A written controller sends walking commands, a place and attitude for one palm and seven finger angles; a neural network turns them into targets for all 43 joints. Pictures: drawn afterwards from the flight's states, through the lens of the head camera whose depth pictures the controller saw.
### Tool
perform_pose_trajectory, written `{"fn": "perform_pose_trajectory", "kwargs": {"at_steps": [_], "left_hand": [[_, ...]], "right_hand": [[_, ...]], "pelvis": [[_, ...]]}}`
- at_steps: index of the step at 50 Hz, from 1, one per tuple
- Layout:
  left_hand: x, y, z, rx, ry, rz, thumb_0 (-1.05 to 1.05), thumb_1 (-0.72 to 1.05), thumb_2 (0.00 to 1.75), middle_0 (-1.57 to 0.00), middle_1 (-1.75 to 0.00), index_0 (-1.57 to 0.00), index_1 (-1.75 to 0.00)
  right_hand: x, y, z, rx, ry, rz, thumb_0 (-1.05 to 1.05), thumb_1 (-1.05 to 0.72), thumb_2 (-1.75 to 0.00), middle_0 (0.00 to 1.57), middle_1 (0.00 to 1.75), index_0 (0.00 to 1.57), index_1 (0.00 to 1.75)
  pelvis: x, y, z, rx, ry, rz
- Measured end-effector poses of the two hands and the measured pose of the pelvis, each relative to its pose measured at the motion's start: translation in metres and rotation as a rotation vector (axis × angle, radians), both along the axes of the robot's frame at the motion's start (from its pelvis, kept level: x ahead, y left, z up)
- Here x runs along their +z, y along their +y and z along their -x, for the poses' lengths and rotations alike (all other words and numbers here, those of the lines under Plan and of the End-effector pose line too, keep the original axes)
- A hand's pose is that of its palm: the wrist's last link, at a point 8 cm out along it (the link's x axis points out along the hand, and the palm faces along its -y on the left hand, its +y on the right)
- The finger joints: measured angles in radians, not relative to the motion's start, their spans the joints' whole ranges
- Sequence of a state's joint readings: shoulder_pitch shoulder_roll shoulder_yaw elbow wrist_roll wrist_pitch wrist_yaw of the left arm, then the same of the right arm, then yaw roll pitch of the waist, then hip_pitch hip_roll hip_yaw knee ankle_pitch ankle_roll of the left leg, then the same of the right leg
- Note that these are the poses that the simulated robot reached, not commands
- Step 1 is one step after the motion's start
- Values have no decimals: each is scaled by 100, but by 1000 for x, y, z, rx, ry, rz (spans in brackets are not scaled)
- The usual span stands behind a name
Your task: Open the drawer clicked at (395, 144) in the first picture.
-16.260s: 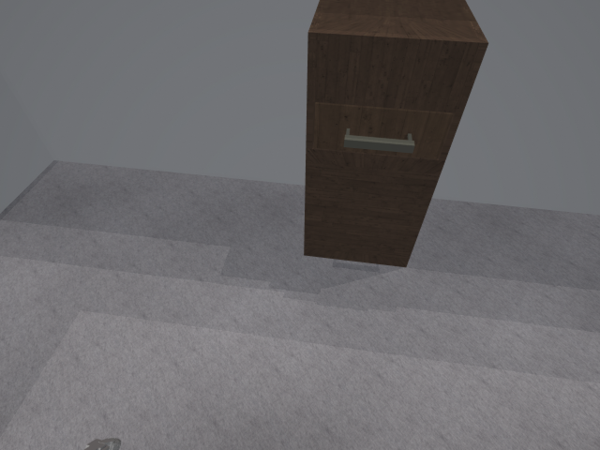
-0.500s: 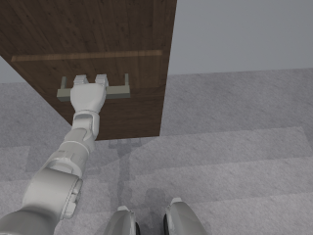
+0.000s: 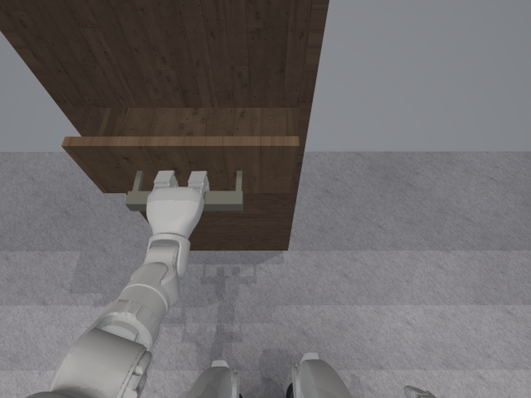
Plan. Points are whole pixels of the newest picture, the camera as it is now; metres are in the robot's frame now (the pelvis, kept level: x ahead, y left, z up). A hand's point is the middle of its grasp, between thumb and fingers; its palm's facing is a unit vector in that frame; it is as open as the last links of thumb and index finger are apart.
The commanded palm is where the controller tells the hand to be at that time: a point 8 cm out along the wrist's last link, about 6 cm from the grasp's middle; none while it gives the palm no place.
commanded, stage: pull the drawer open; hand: left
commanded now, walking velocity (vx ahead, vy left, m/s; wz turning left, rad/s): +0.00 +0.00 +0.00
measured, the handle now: (187, 189) +0.47 +0.13 -0.04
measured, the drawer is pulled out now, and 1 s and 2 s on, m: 0.08 0.19 0.30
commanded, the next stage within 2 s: none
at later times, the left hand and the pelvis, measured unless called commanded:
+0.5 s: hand (180, 253) +0.35 +0.14 -0.06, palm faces -0.03 -0.04 -1.00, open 5.9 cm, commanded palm +0.32 +0.15 -0.01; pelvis -0.01 -0.01 +0.00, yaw +0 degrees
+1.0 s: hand (177, 284) +0.30 +0.14 -0.06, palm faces -0.04 -0.07 -1.00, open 5.8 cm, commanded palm +0.26 +0.15 -0.01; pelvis +0.00 +0.00 +0.01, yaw -1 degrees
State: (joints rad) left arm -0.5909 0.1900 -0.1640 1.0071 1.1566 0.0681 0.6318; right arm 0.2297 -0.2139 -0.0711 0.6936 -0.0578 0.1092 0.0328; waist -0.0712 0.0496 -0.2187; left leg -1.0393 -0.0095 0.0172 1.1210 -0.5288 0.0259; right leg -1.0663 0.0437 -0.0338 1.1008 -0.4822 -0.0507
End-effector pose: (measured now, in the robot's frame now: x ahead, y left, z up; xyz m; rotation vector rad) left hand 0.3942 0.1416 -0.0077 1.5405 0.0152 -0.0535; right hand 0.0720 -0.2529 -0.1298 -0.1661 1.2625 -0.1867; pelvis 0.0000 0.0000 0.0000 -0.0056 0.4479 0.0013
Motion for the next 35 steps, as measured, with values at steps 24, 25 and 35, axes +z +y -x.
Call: {"fn": "perform_pose_trajectory", "kwargs": {"at_steps": [24, 25, 35], "left_hand": [[-1, 2, 60, 0, -18, 16, 1, 67, 81, -32, -135, -40, -135], [-1, 2, 61, 0, -17, 15, 1, 67, 81, -32, -135, -40, -135], [-1, 3, 78, 4, -16, 20, 1, 67, 80, -32, -135, -40, -135]], "right_hand": [[3, 0, -15, 29, -72, -8, 1, -90, -90, 20, 30, 20, 29], [3, -1, -16, 28, -78, -8, 1, -90, -90, 20, 30, 20, 29], [8, 1, -32, 42, -135, -8, 1, -90, -90, 20, 30, 20, 29]], "pelvis": [[4, -6, 10, -5, -52, -15], [4, -6, 10, -6, -53, -15], [5, -6, 11, -10, -66, -19]]}}
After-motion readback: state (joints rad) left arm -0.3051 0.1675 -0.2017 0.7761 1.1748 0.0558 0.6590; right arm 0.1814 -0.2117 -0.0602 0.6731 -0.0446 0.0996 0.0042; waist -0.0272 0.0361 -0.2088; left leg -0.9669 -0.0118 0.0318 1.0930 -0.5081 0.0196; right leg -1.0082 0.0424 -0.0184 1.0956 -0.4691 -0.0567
